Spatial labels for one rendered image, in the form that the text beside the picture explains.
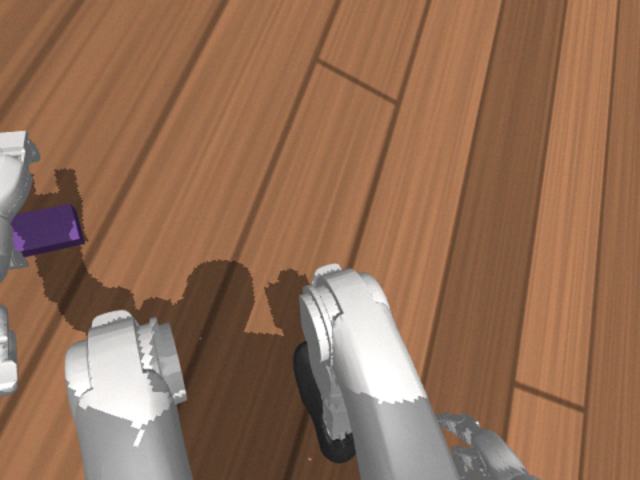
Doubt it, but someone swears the left robot arm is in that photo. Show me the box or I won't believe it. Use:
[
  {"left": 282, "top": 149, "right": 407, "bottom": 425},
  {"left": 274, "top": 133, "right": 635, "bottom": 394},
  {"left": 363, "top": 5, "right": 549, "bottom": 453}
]
[{"left": 0, "top": 216, "right": 18, "bottom": 397}]

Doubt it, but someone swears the right robot foot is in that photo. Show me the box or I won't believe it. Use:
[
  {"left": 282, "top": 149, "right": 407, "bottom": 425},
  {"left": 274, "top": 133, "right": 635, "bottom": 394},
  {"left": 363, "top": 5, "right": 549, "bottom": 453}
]
[{"left": 293, "top": 341, "right": 356, "bottom": 463}]

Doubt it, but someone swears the small box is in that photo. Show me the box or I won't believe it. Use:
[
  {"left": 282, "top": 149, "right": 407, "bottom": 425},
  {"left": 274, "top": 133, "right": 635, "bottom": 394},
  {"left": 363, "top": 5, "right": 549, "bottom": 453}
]
[{"left": 10, "top": 204, "right": 85, "bottom": 257}]

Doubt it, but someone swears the left robot hand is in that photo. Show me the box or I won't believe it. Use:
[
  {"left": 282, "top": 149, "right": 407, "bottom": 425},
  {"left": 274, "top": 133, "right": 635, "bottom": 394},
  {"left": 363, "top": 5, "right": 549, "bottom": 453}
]
[{"left": 0, "top": 131, "right": 40, "bottom": 270}]

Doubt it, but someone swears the right robot hand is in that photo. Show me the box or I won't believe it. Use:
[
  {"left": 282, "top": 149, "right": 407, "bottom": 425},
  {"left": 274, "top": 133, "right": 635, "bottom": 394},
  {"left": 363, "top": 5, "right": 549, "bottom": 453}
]
[{"left": 436, "top": 413, "right": 529, "bottom": 480}]

